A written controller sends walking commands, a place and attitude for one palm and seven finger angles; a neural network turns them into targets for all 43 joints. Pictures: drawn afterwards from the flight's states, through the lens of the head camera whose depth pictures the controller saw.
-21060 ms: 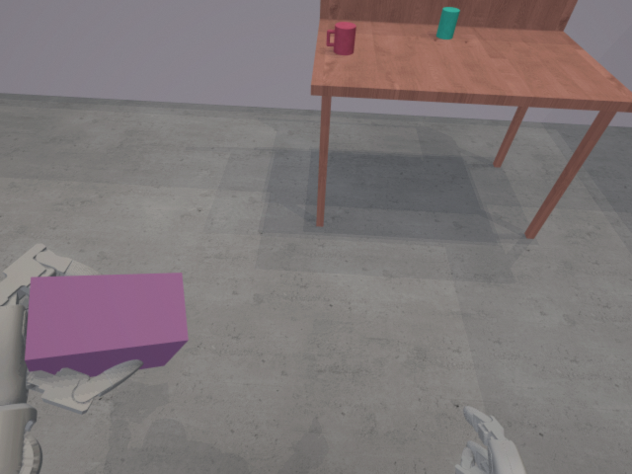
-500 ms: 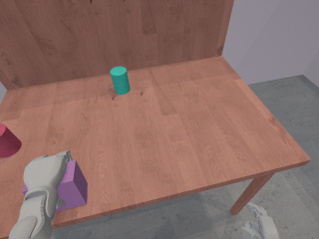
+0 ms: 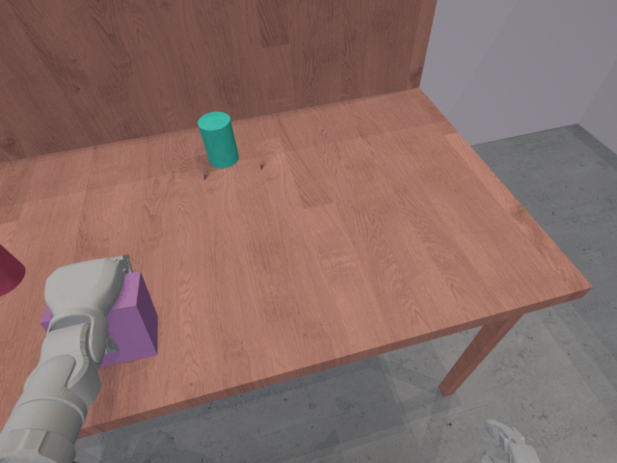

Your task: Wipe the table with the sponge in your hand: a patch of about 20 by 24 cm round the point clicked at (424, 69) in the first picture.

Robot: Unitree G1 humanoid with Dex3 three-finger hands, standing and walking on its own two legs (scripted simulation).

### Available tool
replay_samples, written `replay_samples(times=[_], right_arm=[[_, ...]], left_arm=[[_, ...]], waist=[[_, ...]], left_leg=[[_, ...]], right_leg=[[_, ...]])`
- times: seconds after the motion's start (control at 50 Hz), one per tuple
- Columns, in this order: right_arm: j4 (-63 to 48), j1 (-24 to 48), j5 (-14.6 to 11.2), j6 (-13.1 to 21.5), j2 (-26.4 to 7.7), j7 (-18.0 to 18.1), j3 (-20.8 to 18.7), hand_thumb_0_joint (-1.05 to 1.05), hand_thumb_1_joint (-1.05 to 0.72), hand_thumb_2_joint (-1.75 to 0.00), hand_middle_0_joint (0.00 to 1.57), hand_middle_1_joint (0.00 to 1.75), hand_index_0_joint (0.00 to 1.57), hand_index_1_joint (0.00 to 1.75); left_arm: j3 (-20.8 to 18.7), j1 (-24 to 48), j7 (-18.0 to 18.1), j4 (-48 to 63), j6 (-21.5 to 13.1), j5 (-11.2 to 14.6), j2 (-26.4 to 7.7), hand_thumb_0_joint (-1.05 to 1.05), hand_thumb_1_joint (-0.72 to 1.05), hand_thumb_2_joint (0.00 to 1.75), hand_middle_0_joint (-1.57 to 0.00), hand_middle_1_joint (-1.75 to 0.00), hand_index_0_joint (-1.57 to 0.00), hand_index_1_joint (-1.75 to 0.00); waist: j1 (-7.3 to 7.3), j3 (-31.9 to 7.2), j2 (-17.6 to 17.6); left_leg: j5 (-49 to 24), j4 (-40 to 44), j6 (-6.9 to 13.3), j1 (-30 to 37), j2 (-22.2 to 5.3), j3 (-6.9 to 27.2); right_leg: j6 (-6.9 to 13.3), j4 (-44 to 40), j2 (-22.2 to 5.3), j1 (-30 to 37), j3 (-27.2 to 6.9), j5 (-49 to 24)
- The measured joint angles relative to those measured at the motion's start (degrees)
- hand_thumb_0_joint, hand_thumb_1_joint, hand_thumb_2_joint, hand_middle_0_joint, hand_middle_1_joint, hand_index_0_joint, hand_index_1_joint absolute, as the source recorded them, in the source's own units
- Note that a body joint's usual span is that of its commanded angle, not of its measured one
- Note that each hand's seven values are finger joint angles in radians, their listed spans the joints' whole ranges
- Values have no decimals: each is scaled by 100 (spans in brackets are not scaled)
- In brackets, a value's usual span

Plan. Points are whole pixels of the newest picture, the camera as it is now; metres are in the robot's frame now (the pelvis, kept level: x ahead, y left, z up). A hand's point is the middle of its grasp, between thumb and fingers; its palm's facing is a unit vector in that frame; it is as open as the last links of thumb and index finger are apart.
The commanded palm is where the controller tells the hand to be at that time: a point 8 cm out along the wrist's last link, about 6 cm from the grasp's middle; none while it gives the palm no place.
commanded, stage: wipe forward along the first lane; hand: left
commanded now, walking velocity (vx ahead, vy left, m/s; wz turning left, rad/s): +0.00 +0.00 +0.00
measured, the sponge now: (112, 329) +0.28 +0.33 -0.04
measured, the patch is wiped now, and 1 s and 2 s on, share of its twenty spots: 0.05 0.45 0.50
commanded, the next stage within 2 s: slide across to the middle lane in 1.18 s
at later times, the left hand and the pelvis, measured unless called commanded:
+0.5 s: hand (102, 283) +0.34 +0.35 +0.01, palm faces -0.15 +0.03 -0.99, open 10.4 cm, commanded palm +0.33 +0.35 +0.03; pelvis -0.02 +0.00 -0.01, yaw +0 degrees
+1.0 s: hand (100, 254) +0.39 +0.38 +0.01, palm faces -0.16 +0.04 -0.99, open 10.4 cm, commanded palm +0.39 +0.36 +0.03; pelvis -0.02 +0.02 -0.02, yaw -1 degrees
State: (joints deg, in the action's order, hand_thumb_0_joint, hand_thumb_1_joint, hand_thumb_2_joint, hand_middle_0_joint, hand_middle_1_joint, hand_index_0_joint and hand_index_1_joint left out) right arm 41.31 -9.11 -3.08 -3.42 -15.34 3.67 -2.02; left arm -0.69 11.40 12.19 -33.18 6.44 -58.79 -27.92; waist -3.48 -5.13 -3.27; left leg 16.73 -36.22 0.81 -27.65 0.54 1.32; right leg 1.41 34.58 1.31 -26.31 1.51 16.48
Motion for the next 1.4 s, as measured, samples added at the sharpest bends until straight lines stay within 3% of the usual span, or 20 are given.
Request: replay_samples(times=[0.2,0.56,0.74,1.04,1.2,1.4], right_arm=[[63,-303,-22,-53,-143,5,-106,0,-91,-90,20,29,20,30],[35,-510,-65,-113,-88,-37,13,0,-91,-90,20,29,20,30],[0,-640,-61,-132,-97,-52,47,0,-91,-90,20,29,20,30],[33,-784,-23,-246,-82,-125,65,0,-91,-90,20,29,20,30],[-71,-761,1,-258,-50,-137,131,0,-91,-90,21,30,21,30],[-76,-930,53,-393,-55,-160,24,0,-91,-90,20,29,21,30]], left_arm=[[-160,557,126,-674,-337,-41,-222,0,-55,103,-69,-131,-73,-131],[-316,1751,234,-2095,-651,-158,-694,0,-56,103,-70,-130,-74,-131],[-280,2339,149,-2606,-676,-228,-958,0,-56,103,-70,-130,-75,-131],[-243,2819,167,-2953,-694,-307,-1116,0,-56,104,-71,-130,-75,-130],[-294,3231,-38,-3205,-667,-392,-1357,0,-57,104,-71,-130,-75,-130],[-244,3195,-172,-2981,-735,-421,-1472,0,-57,104,-71,-130,-75,-130]], waist=[[101,-83,23],[367,-188,46],[498,-204,82],[578,-296,121],[689,-287,179],[697,-293,163]], left_leg=[[53,-302,-13,-470,-33,29],[86,-752,23,-1192,-84,45],[108,-910,43,-1509,-90,41],[229,-1084,133,-1775,-53,8],[275,-1147,161,-1924,-62,8],[379,-1185,194,-1960,-82,-6]], right_leg=[[18,263,34,-448,35,37],[6,595,87,-1122,58,-3],[-33,673,94,-1403,54,-22],[-128,743,60,-1618,22,47],[-150,735,70,-1736,21,55],[-178,664,93,-1730,1,95]])
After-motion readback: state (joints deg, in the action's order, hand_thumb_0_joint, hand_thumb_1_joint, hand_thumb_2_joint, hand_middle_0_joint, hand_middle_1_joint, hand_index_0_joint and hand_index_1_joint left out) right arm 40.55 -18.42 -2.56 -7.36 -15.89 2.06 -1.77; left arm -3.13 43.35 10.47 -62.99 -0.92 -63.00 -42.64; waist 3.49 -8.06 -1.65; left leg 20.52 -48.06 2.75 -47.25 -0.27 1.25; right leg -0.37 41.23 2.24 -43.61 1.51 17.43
